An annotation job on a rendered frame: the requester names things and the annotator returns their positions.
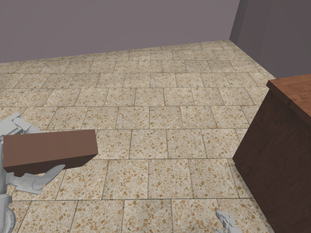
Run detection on right robot hand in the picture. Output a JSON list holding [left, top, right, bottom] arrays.
[[215, 210, 242, 233]]

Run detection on sponge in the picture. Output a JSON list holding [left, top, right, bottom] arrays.
[[3, 129, 98, 177]]

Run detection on table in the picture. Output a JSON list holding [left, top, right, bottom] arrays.
[[232, 74, 311, 233]]

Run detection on left robot forearm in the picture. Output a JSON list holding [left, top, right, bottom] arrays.
[[0, 194, 16, 233]]

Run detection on left robot hand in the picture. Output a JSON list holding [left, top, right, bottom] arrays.
[[0, 113, 66, 195]]

